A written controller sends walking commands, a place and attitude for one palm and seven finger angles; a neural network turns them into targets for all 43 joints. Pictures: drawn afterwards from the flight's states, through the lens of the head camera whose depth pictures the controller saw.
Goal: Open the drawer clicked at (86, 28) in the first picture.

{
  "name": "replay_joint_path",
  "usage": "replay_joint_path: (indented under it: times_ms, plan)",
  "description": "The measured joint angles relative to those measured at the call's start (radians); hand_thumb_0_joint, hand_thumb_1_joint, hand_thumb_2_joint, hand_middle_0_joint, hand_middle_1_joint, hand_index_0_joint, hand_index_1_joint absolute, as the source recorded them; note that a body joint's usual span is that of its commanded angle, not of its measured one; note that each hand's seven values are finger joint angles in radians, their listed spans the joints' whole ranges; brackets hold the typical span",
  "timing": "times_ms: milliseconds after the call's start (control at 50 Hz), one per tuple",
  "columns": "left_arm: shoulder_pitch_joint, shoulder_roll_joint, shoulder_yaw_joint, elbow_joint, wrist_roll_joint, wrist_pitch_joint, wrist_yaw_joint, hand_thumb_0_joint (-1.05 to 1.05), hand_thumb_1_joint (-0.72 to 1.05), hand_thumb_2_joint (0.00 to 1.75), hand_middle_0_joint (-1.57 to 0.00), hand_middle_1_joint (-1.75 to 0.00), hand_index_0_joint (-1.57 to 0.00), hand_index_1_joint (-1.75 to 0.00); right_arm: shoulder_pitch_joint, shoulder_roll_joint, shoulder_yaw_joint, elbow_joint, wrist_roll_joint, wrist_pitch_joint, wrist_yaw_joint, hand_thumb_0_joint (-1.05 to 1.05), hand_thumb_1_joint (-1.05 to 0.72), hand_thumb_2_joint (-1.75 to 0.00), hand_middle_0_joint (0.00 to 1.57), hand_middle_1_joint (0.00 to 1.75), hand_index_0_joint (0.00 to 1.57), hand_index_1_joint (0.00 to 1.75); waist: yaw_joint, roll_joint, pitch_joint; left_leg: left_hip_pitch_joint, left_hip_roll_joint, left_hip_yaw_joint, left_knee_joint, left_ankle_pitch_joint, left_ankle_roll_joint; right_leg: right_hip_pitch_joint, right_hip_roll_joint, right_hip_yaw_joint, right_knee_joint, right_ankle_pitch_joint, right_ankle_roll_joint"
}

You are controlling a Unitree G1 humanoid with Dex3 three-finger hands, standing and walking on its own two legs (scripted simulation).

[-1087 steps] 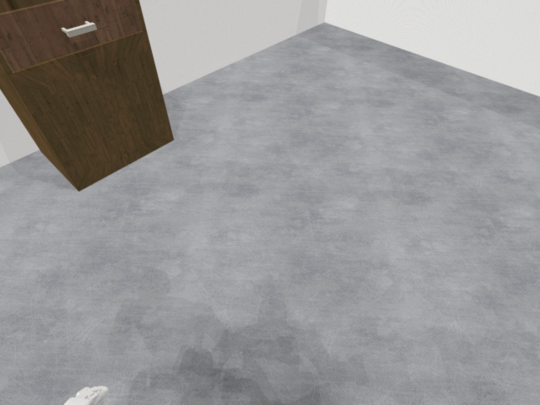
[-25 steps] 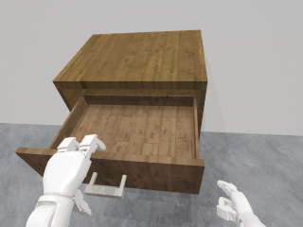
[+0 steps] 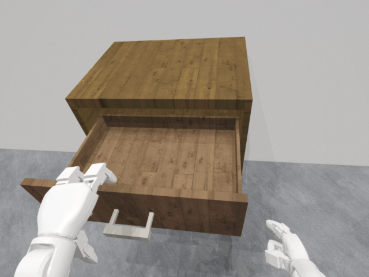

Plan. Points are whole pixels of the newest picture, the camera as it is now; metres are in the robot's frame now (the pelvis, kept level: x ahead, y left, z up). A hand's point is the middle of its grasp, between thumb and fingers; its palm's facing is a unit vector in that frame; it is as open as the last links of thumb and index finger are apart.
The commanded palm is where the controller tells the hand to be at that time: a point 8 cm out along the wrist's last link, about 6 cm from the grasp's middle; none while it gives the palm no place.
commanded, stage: draw the hand back to the body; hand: left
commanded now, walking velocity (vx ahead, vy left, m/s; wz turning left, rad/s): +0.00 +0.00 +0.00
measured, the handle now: (130, 223) +0.24 +0.19 -0.04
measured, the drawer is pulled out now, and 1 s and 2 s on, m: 0.30 0.30 0.30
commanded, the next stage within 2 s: step back with the hand held close in 1.32 s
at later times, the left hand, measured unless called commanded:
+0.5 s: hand (89, 203) +0.20 +0.20 +0.14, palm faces +0.27 -0.88 -0.40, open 13.5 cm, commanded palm +0.15 +0.25 +0.17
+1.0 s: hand (59, 194) +0.20 +0.24 +0.16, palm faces +0.39 -0.82 -0.42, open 9.7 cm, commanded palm +0.14 +0.29 +0.18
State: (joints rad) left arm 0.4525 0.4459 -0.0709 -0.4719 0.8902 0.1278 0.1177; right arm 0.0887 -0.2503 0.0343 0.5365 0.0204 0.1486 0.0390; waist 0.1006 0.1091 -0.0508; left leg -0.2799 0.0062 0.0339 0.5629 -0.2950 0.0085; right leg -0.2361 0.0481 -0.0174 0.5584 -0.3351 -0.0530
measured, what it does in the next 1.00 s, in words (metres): stands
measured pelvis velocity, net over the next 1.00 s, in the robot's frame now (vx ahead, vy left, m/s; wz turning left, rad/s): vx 0.03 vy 0.00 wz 0.04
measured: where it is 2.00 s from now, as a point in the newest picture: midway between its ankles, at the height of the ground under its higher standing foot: outside the picture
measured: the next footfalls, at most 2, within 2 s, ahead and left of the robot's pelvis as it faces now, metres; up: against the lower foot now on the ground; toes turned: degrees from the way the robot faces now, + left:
none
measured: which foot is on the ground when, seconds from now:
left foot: down 0.00-1.00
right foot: down 0.00-1.00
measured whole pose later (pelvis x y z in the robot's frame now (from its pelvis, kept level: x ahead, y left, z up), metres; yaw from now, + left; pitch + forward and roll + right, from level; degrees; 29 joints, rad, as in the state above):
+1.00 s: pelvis +0.03 +0.00 +0.01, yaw +2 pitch -1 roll +0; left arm 0.58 0.34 0.27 -0.52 -0.08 -0.08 0.11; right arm 0.15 -0.23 0.01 0.61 0.03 -0.07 -0.08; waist 0.05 0.06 0.00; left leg -0.16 -0.01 0.00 0.47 -0.28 0.01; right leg -0.08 0.04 -0.05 0.42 -0.32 -0.04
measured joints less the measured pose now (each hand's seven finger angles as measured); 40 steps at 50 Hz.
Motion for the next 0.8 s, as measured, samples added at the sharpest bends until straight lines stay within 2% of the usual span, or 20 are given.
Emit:
replay_joint_path:
  times_ms: [160,340,380,400,420,440,480,520,580,680,800]
  plan:
    - [0.033,0.017,0.021,-0.032,-0.014,-0.041,-0.017,0.0,-0.49,0.3,-0.32,-1.2,-0.32,-1.2,0.013,-0.016,-0.005,-0.014,-0.005,-0.006,-0.013,0.01,-0.9,-0.9,0.2,0.3,0.2,0.3,0.003,0.001,0.004,-0.003,-0.002,-0.001,-0.009,0.004,0.003,0.001,-0.002,0.0,-0.015,0.007,0.004]
    - [0.082,0.061,0.107,-0.042,-0.055,-0.057,-0.008,0.0,-0.49,0.3,-0.32,-1.2,-0.32,-1.2,0.019,-0.021,-0.009,-0.016,0.001,-0.007,-0.023,0.01,-0.9,-0.9,0.2,0.3,0.2,0.3,0.001,-0.004,0.007,-0.009,-0.005,-0.005,-0.003,-0.003,0.008,0.002,-0.004,-0.004,-0.021,0.004,0.01]
    - [0.078,-0.006,0.142,-0.045,-0.399,-0.091,-0.015,-0.01,-0.49,0.3,-0.32,-1.2,-0.32,-1.2,0.021,-0.014,-0.014,-0.019,0.008,-0.053,-0.043,0.01,-0.9,-0.9,0.2,0.3,0.2,0.3,-0.016,-0.004,0.044,0.02,-0.012,-0.011,-0.007,-0.004,0.012,0.033,-0.011,-0.01,-0.024,0.002,0.012]
    - [0.082,-0.051,0.154,-0.045,-0.54,-0.113,-0.014,-0.01,-0.48,0.31,-0.32,-1.2,-0.32,-1.19,0.028,-0.004,-0.011,-0.021,0.008,-0.089,-0.058,0.01,-0.9,-0.9,0.2,0.3,0.2,0.3,-0.025,-0.009,0.058,0.034,-0.016,-0.012,-0.011,-0.004,0.013,0.046,-0.014,-0.012,-0.025,-0.002,0.013]
    - [0.089,-0.091,0.158,-0.049,-0.647,-0.131,-0.012,-0.01,-0.47,0.31,-0.32,-1.19,-0.32,-1.19,0.04,0.006,-0.007,-0.024,0.007,-0.122,-0.074,0.01,-0.9,-0.9,0.2,0.3,0.2,0.3,-0.033,-0.019,0.066,0.048,-0.019,-0.014,-0.018,-0.004,0.014,0.059,-0.017,-0.013,-0.027,-0.004,0.014]
    - [0.095,-0.122,0.157,-0.057,-0.725,-0.147,-0.008,-0.01,-0.46,0.32,-0.32,-1.18,-0.32,-1.18,0.055,0.017,-0.002,-0.025,0.005,-0.152,-0.088,0.01,-0.9,-0.9,0.2,0.3,0.2,0.3,-0.038,-0.029,0.071,0.06,-0.022,-0.016,-0.025,-0.003,0.014,0.071,-0.02,-0.015,-0.032,-0.007,0.015]
    - [0.104,-0.154,0.154,-0.079,-0.821,-0.174,-0.001,-0.01,-0.43,0.33,-0.32,-1.16,-0.31,-1.16,0.084,0.035,0.009,-0.016,-0.003,-0.204,-0.108,0.01,-0.9,-0.9,0.2,0.3,0.2,0.3,-0.043,-0.048,0.071,0.081,-0.024,-0.021,-0.038,-0.003,0.012,0.095,-0.022,-0.019,-0.046,-0.008,0.015]
    - [0.108,-0.161,0.165,-0.097,-0.871,-0.199,0.006,-0.01,-0.39,0.35,-0.31,-1.14,-0.31,-1.13,0.102,0.049,0.019,0.002,-0.008,-0.237,-0.115,0.01,-0.9,-0.9,0.2,0.3,0.2,0.3,-0.048,-0.062,0.068,0.096,-0.024,-0.026,-0.047,-0.004,0.009,0.114,-0.021,-0.024,-0.061,-0.008,0.013]
    - [0.105,-0.153,0.201,-0.103,-0.911,-0.221,0.007,-0.01,-0.31,0.38,-0.31,-1.08,-0.3,-1.08,0.113,0.058,0.024,0.03,-0.011,-0.256,-0.113,0.01,-0.9,-0.9,0.2,0.3,0.2,0.3,-0.054,-0.068,0.066,0.111,-0.022,-0.03,-0.058,-0.005,0.007,0.134,-0.018,-0.027,-0.084,-0.003,0.012]
    - [0.105,-0.137,0.258,-0.082,-0.939,-0.227,0.0,-0.01,-0.16,0.45,-0.29,-0.99,-0.29,-0.98,0.107,0.053,0.016,0.061,-0.01,-0.252,-0.104,0.01,-0.9,-0.9,0.2,0.3,0.2,0.3,-0.06,-0.061,0.065,0.117,-0.02,-0.029,-0.076,0.0,0.007,0.144,-0.016,-0.026,-0.109,0.007,0.012]
    - [0.138,-0.122,0.283,-0.081,-0.95,-0.22,-0.011,-0.01,0.04,0.53,-0.27,-0.86,-0.27,-0.85,0.091,0.036,-0.005,0.074,-0.006,-0.24,-0.105,0.01,-0.9,-0.9,0.2,0.3,0.2,0.3,-0.058,-0.051,0.059,0.116,-0.02,-0.03,-0.091,0.006,0.007,0.144,-0.015,-0.026,-0.128,0.015,0.013]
